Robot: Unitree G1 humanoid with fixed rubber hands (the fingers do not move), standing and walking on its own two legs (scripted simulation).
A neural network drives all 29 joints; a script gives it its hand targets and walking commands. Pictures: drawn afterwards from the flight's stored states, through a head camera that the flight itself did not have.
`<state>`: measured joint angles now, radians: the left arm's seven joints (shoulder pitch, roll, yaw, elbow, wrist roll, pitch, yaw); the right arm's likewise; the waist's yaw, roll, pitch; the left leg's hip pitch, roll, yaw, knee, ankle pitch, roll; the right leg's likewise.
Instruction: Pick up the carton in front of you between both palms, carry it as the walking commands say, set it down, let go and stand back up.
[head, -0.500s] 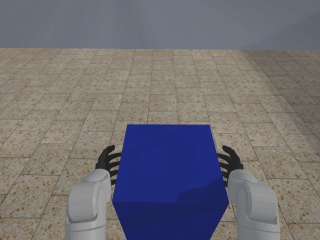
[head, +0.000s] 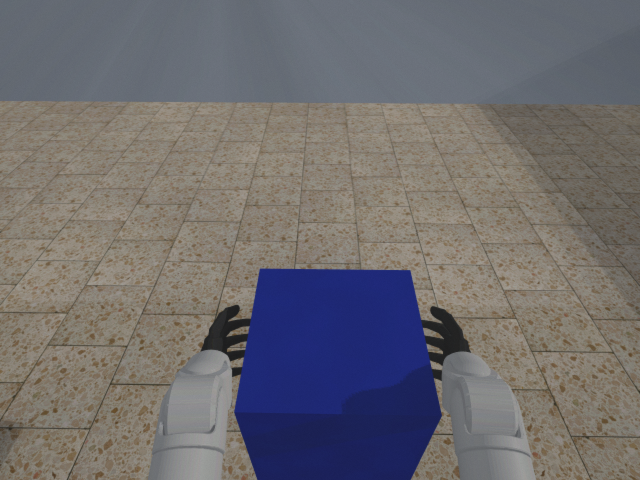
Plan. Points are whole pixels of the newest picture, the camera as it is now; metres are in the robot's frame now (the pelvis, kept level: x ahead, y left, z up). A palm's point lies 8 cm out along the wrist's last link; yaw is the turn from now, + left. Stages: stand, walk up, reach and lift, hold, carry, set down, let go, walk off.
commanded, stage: carry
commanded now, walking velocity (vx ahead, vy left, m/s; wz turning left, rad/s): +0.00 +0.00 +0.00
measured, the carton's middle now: (333, 381) +0.30 +0.00 -0.03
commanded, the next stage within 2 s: hold in 0.46 s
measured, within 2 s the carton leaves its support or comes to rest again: neither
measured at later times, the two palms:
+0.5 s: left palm (210, 373) +0.27 +0.15 +0.04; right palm (453, 376) +0.27 -0.15 +0.04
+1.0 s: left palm (208, 386) +0.28 +0.17 -0.03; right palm (416, 364) +0.33 -0.12 -0.03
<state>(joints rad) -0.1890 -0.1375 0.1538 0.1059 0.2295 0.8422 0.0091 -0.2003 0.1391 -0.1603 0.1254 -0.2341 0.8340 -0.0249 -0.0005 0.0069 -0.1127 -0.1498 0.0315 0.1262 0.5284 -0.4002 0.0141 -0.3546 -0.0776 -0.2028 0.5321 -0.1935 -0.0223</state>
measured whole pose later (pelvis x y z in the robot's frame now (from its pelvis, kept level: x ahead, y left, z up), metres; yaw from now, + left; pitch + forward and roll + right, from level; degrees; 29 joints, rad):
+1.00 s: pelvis -0.07 -0.03 -0.02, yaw +10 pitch +3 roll +1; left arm -0.70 -0.16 0.57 0.66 0.46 0.36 -0.06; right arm -0.68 0.17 -0.55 0.57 -0.45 0.44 0.02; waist -0.03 0.04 0.19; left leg -0.43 -0.04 -0.05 0.72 -0.35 0.00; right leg -0.54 0.01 0.02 0.66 -0.18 0.00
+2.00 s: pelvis -0.11 -0.03 -0.26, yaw +15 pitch +47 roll +4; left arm -1.18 0.00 0.42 0.69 0.16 0.30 0.10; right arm -1.14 -0.09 -0.49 0.63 -0.23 0.34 -0.01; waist -0.09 0.07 -0.02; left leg -1.96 -0.10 0.00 1.76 -0.62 -0.02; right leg -2.10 -0.01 0.05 1.67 -0.39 0.01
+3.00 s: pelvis -0.12 -0.03 -0.38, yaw +16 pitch +36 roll +0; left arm -1.62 0.22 0.13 1.01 -0.07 0.26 0.17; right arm -1.51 -0.35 -0.41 0.94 -0.08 0.27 0.04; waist -0.16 0.08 0.47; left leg -2.15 -0.18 0.00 2.20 -0.70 -0.03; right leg -2.26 -0.06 0.04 2.09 -0.46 0.02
